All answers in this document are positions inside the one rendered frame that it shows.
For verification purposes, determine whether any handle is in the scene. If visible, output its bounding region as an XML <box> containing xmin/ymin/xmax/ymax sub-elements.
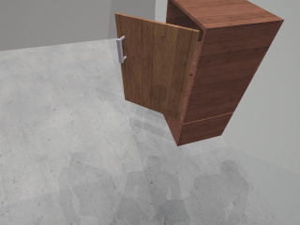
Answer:
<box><xmin>116</xmin><ymin>36</ymin><xmax>127</xmax><ymax>64</ymax></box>

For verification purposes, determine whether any cupboard door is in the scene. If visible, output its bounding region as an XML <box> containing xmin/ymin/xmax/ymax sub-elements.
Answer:
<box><xmin>114</xmin><ymin>12</ymin><xmax>200</xmax><ymax>120</ymax></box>

